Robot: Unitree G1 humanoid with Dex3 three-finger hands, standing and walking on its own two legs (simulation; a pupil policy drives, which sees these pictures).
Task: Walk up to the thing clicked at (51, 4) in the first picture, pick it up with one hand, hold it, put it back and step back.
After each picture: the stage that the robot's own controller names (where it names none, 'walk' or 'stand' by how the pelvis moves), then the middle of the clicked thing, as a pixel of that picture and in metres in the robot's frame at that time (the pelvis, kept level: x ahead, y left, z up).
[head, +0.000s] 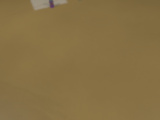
stand; (51, 3) +2.28 +0.53 -0.72
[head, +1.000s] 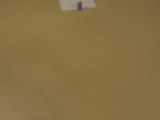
walk; (79, 6) +2.17 +0.23 -0.70
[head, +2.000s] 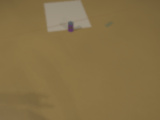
walk; (70, 26) +1.53 +0.17 -0.71
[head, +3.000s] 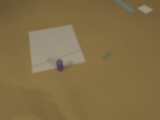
walk; (59, 65) +0.98 +0.24 -0.71
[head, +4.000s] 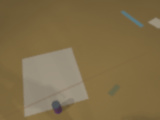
walk; (57, 107) +0.55 +0.26 -0.70
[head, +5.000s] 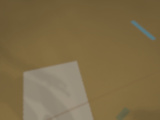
stand; out of the picture +0.35 +0.23 -0.70
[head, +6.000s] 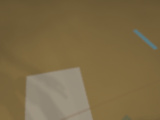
stand; out of the picture +0.35 +0.21 -0.72
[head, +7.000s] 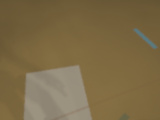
stand; out of the picture +0.37 +0.22 -0.72
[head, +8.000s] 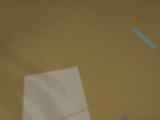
stand; out of the picture +0.34 +0.23 -0.73
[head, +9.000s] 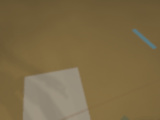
stand; out of the picture +0.34 +0.23 -0.73
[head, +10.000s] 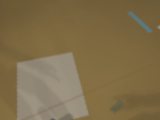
go down; out of the picture +0.35 +0.24 -0.71
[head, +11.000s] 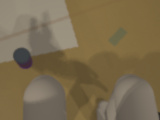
go down; (23, 59) +0.43 +0.25 -0.29
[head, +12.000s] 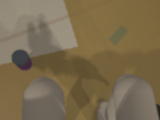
close in; (22, 60) +0.42 +0.25 -0.29
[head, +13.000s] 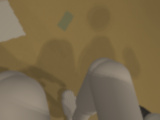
close in; out of the picture +0.42 +0.28 -0.22
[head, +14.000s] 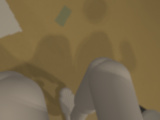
close; out of the picture +0.41 +0.29 -0.23
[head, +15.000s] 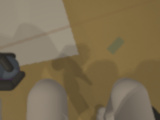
lift; (9, 72) +0.34 +0.27 -0.10
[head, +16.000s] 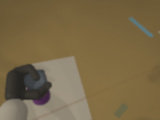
hold; (38, 88) +0.33 +0.18 +0.03
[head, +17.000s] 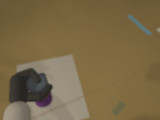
hold; (40, 91) +0.33 +0.18 -0.02
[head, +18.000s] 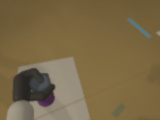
crouch; (43, 90) +0.33 +0.17 -0.01
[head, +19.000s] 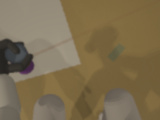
crouch; (21, 60) +0.42 +0.22 -0.10
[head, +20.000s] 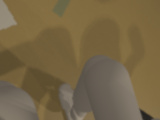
lower; out of the picture +0.43 +0.29 -0.23
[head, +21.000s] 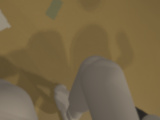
lower; out of the picture +0.43 +0.29 -0.23
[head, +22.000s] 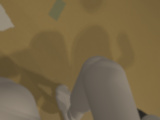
lower; out of the picture +0.43 +0.29 -0.23
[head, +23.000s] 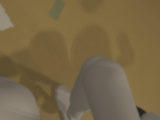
lower; out of the picture +0.43 +0.29 -0.23
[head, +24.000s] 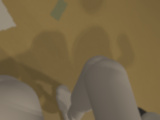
loosen; out of the picture +0.42 +0.28 -0.23
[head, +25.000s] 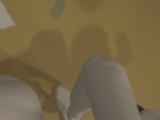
withdraw; out of the picture +0.41 +0.28 -0.23
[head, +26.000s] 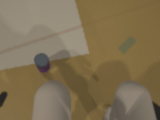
walk; (42, 63) +0.45 +0.21 -0.33
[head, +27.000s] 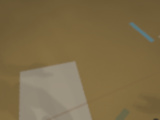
stand; out of the picture +0.36 +0.20 -0.66
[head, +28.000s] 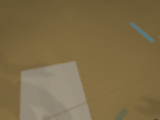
stand; out of the picture +0.38 +0.21 -0.67
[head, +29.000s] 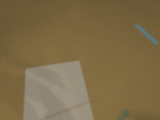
stand; out of the picture +0.38 +0.20 -0.69
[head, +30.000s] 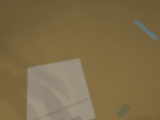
walk; out of the picture +0.40 +0.20 -0.72
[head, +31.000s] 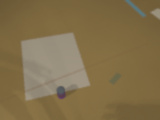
walk; (61, 92) +0.57 +0.17 -0.71
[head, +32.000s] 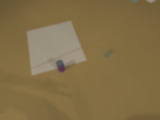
walk; (60, 66) +0.88 +0.31 -0.69
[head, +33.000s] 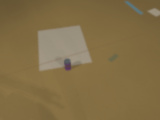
stand; (67, 64) +1.00 +0.19 -0.71
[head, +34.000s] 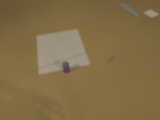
stand; (66, 67) +1.02 +0.22 -0.72
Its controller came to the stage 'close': yes
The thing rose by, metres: 0.72
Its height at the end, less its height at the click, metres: +0.00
